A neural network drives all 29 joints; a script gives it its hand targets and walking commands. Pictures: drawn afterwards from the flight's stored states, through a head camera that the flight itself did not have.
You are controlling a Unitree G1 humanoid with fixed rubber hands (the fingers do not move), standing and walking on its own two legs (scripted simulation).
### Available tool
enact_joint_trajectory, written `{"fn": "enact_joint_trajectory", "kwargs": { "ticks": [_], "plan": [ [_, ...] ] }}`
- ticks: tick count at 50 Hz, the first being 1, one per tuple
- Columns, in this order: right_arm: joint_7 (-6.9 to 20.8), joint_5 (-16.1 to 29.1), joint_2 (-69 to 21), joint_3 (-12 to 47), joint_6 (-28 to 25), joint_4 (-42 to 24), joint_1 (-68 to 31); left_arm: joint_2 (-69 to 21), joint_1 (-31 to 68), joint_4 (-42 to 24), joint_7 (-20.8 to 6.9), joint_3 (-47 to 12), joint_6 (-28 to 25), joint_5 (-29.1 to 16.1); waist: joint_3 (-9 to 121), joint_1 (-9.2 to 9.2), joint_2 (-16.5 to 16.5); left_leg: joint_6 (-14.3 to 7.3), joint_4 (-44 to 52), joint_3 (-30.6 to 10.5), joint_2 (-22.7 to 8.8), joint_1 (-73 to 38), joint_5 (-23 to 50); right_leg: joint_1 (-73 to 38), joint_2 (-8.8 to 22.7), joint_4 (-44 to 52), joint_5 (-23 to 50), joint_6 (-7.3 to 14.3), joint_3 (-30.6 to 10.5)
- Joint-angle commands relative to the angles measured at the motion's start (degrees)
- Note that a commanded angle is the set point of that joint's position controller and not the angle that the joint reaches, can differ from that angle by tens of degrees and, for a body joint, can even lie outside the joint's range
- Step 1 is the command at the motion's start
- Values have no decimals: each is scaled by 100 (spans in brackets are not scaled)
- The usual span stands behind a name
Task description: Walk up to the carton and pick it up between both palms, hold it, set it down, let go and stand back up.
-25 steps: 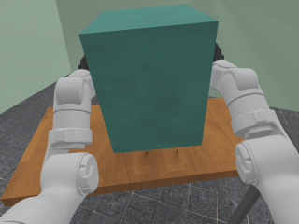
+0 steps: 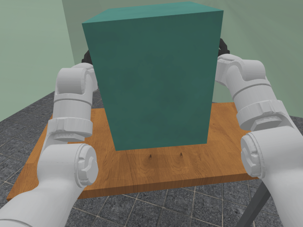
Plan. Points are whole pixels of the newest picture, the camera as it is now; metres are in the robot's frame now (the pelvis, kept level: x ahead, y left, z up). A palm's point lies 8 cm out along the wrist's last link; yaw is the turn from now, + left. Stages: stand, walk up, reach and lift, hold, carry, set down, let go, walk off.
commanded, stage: hold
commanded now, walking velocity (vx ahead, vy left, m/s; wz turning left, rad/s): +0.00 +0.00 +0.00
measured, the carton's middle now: (154, 72) +0.41 +0.00 +0.30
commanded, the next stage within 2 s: none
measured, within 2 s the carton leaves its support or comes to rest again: neither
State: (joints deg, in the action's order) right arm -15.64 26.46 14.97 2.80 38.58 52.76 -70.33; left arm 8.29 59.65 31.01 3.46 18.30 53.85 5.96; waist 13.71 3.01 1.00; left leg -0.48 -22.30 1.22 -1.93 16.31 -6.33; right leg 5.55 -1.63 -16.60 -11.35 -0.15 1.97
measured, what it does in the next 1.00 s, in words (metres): stands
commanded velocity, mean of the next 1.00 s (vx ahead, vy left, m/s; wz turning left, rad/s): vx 0.00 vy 0.00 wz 0.00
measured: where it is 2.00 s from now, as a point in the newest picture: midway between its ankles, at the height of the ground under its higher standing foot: outside the picture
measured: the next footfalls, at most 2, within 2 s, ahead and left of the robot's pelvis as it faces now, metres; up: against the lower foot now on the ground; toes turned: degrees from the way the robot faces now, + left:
none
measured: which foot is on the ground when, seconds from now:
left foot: down 0.00-1.00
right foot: down 0.00-1.00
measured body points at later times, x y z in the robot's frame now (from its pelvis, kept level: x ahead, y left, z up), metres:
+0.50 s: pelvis +0.00 +0.00 +0.00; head -0.08 +0.02 +0.44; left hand +0.40 +0.17 +0.30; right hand +0.40 -0.15 +0.33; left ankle +0.06 +0.11 -0.75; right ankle -0.03 -0.12 -0.75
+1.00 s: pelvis +0.01 +0.01 +0.00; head -0.08 +0.02 +0.44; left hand +0.39 +0.17 +0.30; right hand +0.40 -0.15 +0.33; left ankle +0.06 +0.11 -0.75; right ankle -0.03 -0.12 -0.75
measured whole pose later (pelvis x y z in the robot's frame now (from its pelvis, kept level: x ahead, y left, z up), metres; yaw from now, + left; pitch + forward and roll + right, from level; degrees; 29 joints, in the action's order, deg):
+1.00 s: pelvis +0.01 +0.01 +0.00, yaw +0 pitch +1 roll -2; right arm -16.2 27.9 15.3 3.8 39.3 49.6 -68.2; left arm 7.9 58.3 28.3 4.0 18.1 54.2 5.9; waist 13.6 3.5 1.1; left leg -0.8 -23.5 1.0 -1.7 16.8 -7.4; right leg 5.1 -1.5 -15.9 -11.4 -0.6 2.0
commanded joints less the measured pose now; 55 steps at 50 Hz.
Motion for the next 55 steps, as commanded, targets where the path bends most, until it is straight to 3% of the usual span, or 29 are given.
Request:
{"fn": "enact_joint_trajectory", "kwargs": {
  "ticks": [1, 5, 10, 14, 21, 24, 29, 34, 36, 42, 48, 52, 55],
  "plan": [
    [925, 1069, -4007, 651, -24, -1716, -4612, -3145, 5634, -1613, -826, -1897, -817, -1062, 2215, 84, 223, 277, -4, -365, 251, -2207, 1031, 522, -256, 319, 1108, -381, -317],
    [944, 998, -4006, 581, -8, -1544, -4632, -3130, 5650, -1342, -890, -1793, -849, -1035, 2007, 62, 210, 217, 112, -340, 234, -1923, 601, 533, -217, 352, 733, -396, -318],
    [940, 1095, -4081, 620, -94, -1888, -4895, -3239, 5815, -1482, -825, -1863, -916, -1159, 2393, 69, 195, 244, -27, -372, 248, -2173, 974, 563, -224, 321, 1053, -374, -310],
    [944, 965, -3992, 520, -82, -1615, -4734, -3190, 5696, -1303, -849, -1746, -914, -1020, 2078, 67, 178, 228, 59, -361, 220, -2063, 742, 569, -231, 346, 814, -370, -314],
    [891, 1192, -3949, 730, -93, -2107, -4704, -3283, 5643, -1816, -808, -1990, -877, -1152, 2559, 137, 354, 337, -167, -409, 238, -2412, 1517, 448, -283, 250, 1422, -377, -270],
    [907, 1083, -3869, 646, -30, -1901, -4596, -3222, 5488, -1526, -837, -1864, -816, -1070, 2146, 87, 260, 295, -21, -384, 212, -2171, 1003, 538, -290, 344, 942, -370, -282],
    [904, 1236, -3934, 759, -74, -2238, -4618, -3357, 5613, -2026, -814, -2122, -833, -1207, 2646, 169, 410, 387, -199, -439, 244, -2377, 1546, 390, -302, 241, 1444, -340, -297],
    [893, 1205, -3956, 796, -40, -2198, -4563, -3311, 5484, -1900, -822, -2035, -785, -1102, 2382, 129, 399, 354, -151, -424, 257, -2267, 1406, 421, -284, 246, 1375, -380, -288],
    [876, 1217, -3996, 832, -49, -2380, -4572, -3325, 5488, -2087, -805, -2128, -798, -1137, 2542, 153, 377, 349, -175, -430, 247, -2336, 1549, 320, -303, 213, 1517, -388, -272],
    [861, 1163, -4079, 845, -23, -2320, -4653, -3259, 5441, -1771, -817, -1933, -801, -1129, 2423, 46, 44, 264, -110, -396, 252, -2164, 1229, 398, -285, 272, 1316, -417, -287],
    [829, 1218, -3938, 831, 16, -2355, -4579, -3354, 5508, -1921, -831, -2093, -780, -1152, 2499, 163, 347, 366, -173, -420, 251, -2322, 1436, 399, -305, 267, 1427, -390, -298],
    [884, 1087, -3960, 686, 0, -2169, -4735, -3331, 5508, -1609, -835, -1946, -781, -1100, 2229, 86, 247, 304, -40, -428, 215, -2080, 882, 567, -293, 319, 893, -363, -276],
    [888, 1151, -4010, 754, -30, -2190, -4687, -3379, 5632, -1814, -786, -2068, -842, -1163, 2548, 142, 345, 338, -144, -439, 224, -2269, 1334, 487, -293, 261, 1340, -358, -316]
  ]
}}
